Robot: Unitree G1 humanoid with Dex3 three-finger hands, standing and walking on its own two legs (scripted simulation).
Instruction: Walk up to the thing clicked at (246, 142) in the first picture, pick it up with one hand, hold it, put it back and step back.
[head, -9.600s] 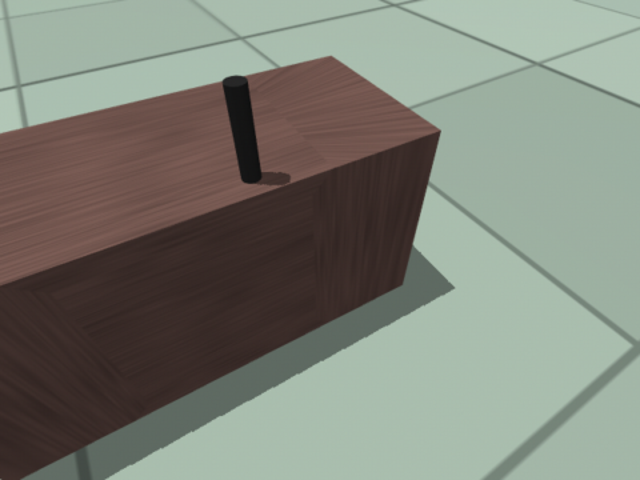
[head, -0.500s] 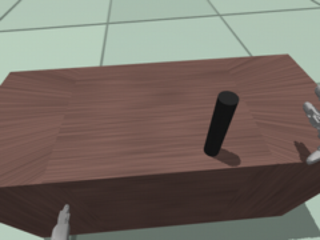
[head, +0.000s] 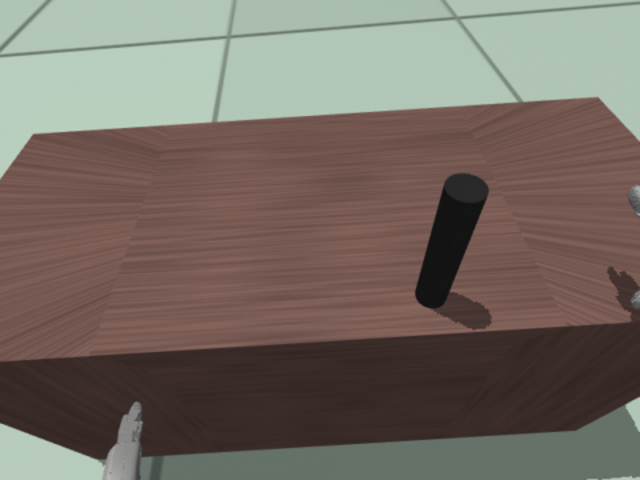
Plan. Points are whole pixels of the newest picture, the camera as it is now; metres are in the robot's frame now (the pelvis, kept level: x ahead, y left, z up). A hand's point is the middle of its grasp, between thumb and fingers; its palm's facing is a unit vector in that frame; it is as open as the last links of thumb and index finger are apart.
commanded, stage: go down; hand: right
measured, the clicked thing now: (445, 250) +0.41 -0.13 +0.06
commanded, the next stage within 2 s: approach in 0.86 s
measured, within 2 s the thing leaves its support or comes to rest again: neither
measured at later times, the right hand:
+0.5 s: hand out of the picture +0.36 -0.34 +0.13, palm faces +0.04 +1.00 +0.00, open 17.6 cm
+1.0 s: hand out of the picture +0.35 -0.33 +0.12, palm faces +0.03 +1.00 +0.00, open 17.6 cm
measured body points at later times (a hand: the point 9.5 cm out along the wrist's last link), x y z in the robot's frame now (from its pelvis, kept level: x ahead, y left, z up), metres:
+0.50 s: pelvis +0.00 +0.00 +0.00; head +0.03 -0.02 +0.45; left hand +0.15 +0.27 -0.07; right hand +0.35 -0.39 +0.13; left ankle +0.03 +0.14 -0.72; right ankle -0.02 -0.13 -0.72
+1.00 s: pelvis +0.00 +0.00 +0.00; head +0.03 -0.02 +0.44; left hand +0.15 +0.27 -0.08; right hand +0.34 -0.39 +0.12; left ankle +0.03 +0.14 -0.72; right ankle -0.02 -0.13 -0.72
